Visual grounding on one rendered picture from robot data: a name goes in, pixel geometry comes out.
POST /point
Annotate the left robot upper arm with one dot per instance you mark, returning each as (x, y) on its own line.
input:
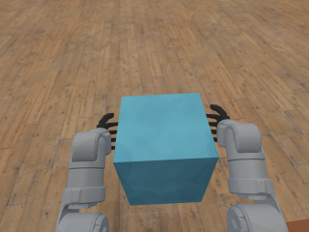
(84, 222)

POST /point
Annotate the robot left forearm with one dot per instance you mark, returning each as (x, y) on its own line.
(85, 187)

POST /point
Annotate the robot right forearm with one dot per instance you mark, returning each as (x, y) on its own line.
(246, 161)

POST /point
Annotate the robot left hand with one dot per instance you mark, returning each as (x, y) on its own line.
(102, 124)

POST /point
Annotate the carton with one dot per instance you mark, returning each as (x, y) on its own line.
(164, 151)

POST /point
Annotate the robot right hand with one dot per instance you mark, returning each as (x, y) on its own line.
(222, 116)

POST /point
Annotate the right robot upper arm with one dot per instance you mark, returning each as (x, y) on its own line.
(254, 217)

